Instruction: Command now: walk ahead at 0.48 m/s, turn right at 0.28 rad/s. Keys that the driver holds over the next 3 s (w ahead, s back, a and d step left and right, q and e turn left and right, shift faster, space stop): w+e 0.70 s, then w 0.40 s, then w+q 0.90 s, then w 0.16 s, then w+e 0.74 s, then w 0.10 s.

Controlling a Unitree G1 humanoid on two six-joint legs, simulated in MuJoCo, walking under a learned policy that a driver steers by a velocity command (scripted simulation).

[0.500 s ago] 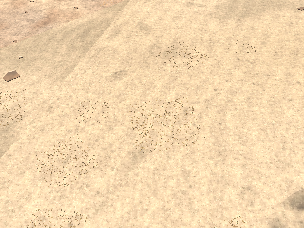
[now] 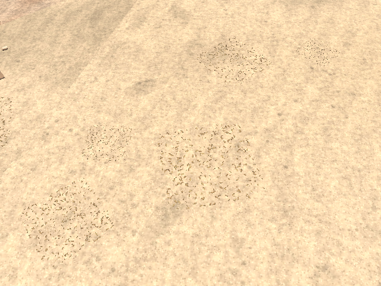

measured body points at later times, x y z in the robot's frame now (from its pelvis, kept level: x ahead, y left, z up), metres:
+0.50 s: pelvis +0.28 -0.04 -0.01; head +0.31 -0.05 +0.44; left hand +0.49 +0.15 -0.13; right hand +0.16 -0.26 -0.15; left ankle +0.10 +0.07 -0.67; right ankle +0.35 -0.09 -0.72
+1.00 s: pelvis +0.55 -0.11 +0.00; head +0.59 -0.12 +0.45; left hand +0.62 +0.16 -0.13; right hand +0.64 -0.40 -0.10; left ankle +0.72 -0.09 -0.72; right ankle +0.35 -0.09 -0.72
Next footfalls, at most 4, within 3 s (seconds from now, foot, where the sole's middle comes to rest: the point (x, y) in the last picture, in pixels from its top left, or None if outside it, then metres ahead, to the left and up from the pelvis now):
0.46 right None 0.39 -0.11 -0.76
1.02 left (233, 204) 0.75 -0.10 -0.76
1.54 right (302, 173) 0.91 -0.39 -0.76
2.08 left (252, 118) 1.20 -0.20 -0.76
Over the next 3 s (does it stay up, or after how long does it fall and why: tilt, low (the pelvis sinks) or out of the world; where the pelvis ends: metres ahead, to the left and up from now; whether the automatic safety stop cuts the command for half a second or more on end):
stays up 1.54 -0.32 0.02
